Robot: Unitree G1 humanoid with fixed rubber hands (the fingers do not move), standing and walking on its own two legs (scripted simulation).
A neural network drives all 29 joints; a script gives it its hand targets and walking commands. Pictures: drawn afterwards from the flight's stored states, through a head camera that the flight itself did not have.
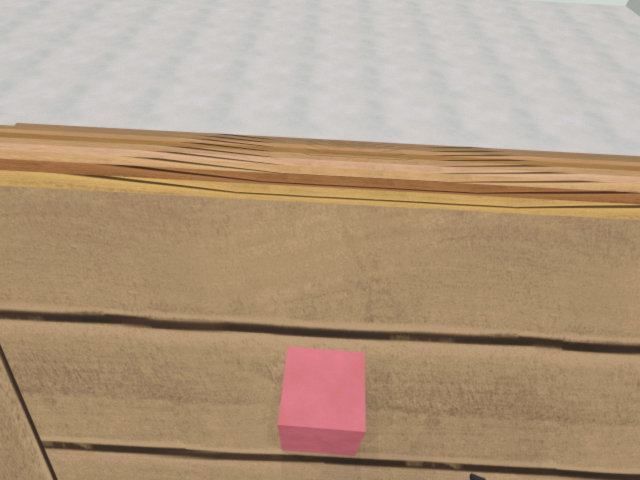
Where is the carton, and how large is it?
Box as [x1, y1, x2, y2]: [278, 347, 365, 455]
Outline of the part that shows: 287,347 278,418 278,429 281,448 284,450 354,455 365,431 364,352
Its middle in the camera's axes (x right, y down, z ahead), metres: +0.01 +0.46 +1.08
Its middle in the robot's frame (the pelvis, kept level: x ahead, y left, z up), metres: +0.42 -0.04 -0.64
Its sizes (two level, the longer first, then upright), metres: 0.210 0.200 0.250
